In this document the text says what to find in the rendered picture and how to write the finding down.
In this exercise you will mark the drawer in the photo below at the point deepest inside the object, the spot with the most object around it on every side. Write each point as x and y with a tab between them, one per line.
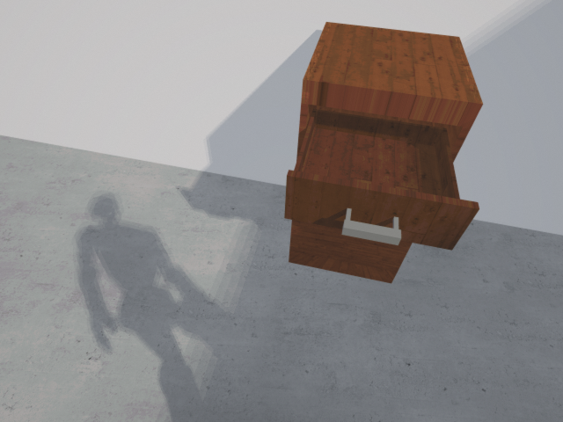
381	169

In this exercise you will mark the handle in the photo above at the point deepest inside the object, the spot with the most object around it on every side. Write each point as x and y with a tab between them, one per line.
370	231

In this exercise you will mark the cabinet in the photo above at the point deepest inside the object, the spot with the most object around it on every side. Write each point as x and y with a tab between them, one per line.
419	78

